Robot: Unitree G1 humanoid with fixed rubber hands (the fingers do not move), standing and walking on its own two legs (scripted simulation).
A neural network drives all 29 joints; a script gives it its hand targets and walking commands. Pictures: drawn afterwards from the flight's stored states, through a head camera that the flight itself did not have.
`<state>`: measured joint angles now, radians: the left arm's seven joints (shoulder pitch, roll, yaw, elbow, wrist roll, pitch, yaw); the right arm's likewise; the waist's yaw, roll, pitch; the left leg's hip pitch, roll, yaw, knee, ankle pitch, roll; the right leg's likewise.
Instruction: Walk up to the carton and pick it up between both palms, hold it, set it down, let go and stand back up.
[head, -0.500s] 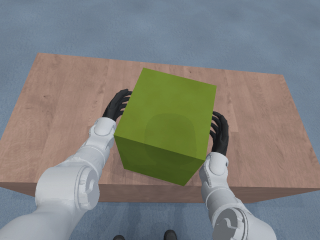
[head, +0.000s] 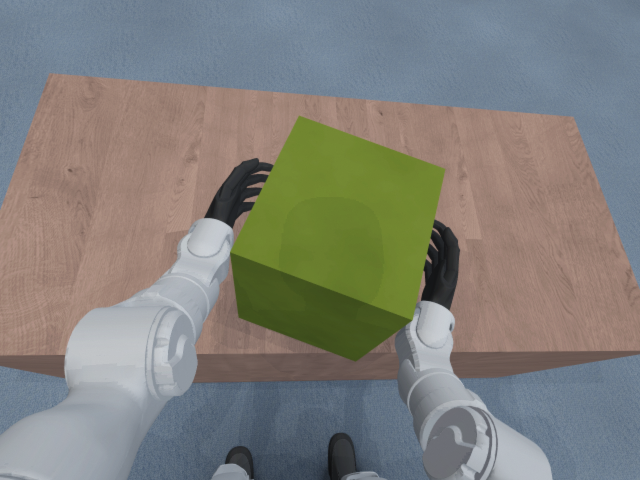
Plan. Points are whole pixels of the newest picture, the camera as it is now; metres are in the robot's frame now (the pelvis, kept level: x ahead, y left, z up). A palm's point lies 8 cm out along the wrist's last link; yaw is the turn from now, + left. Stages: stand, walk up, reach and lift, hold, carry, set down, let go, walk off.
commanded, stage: set down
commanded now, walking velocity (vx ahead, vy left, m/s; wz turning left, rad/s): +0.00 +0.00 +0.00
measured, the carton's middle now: (330, 251) +0.42 -0.04 -0.08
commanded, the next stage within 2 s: none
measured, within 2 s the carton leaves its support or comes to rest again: neither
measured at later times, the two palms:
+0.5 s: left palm (225, 216) +0.45 +0.10 -0.03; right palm (435, 292) +0.35 -0.17 -0.04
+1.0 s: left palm (224, 214) +0.45 +0.11 -0.03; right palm (431, 295) +0.35 -0.16 -0.04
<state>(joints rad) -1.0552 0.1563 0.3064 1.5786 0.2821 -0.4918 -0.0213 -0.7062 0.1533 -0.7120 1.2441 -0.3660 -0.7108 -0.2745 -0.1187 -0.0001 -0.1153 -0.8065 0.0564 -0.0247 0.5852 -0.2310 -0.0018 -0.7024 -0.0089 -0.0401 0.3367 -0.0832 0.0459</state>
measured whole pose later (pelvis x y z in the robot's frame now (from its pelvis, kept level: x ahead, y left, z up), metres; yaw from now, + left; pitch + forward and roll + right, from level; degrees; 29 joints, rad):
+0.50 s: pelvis -0.02 +0.00 -0.01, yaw +1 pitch +28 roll -4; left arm -1.13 0.18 0.37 1.61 0.36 -0.49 -0.01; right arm -0.77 0.19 -0.87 1.20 -0.48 -0.68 -0.24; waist -0.14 -0.01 -0.13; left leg -0.89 0.05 -0.04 0.61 -0.20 -0.01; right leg -0.79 -0.02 -0.06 0.38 -0.08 0.03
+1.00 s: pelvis -0.02 +0.00 -0.02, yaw +1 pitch +29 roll -6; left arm -1.15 0.21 0.39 1.63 0.40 -0.49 -0.03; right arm -0.79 0.20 -0.88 1.24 -0.48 -0.71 -0.27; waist -0.16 0.00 -0.15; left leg -0.98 0.06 -0.07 0.72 -0.25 0.00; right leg -0.87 -0.01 -0.08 0.48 -0.12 0.03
